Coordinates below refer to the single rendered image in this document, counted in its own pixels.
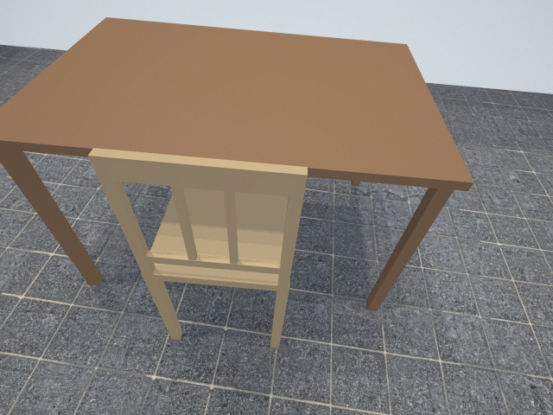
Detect table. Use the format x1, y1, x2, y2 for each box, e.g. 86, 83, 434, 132
0, 17, 474, 311

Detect chair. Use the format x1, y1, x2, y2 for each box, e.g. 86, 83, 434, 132
88, 148, 308, 349

